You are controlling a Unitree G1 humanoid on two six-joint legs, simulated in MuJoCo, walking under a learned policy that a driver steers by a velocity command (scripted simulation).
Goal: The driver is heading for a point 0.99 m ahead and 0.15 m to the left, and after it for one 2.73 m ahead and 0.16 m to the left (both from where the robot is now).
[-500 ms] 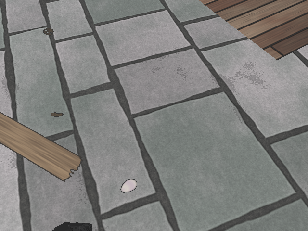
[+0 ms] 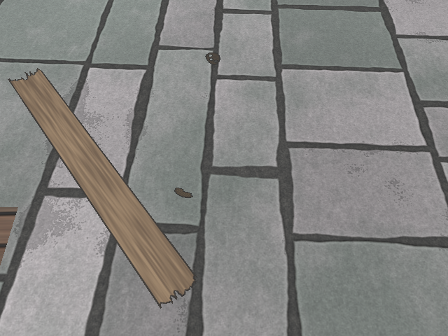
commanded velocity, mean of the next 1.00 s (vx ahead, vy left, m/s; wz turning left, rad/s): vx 0.50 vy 0.00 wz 0.42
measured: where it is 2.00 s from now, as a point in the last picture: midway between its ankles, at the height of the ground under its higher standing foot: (160, 180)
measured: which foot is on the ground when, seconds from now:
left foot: up 0.00-0.00, down 0.02-0.58, up 0.60-1.00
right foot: down 0.00-0.04, up 0.06-0.56, down 0.58-1.00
